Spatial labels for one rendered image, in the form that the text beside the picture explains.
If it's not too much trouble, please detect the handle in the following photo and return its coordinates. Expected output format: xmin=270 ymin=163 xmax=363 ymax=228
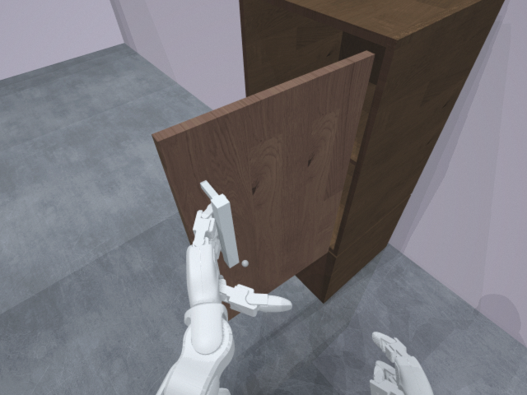
xmin=200 ymin=180 xmax=239 ymax=268

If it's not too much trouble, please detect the robot right hand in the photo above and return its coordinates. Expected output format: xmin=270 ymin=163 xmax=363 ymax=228
xmin=370 ymin=332 xmax=434 ymax=395

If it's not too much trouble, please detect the cupboard door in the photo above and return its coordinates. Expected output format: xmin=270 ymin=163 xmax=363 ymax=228
xmin=152 ymin=50 xmax=375 ymax=321

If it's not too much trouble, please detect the robot left hand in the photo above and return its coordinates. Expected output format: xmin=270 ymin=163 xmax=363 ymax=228
xmin=186 ymin=194 xmax=292 ymax=317

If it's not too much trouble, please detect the robot left forearm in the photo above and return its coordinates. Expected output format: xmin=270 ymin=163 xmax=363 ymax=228
xmin=156 ymin=302 xmax=235 ymax=395

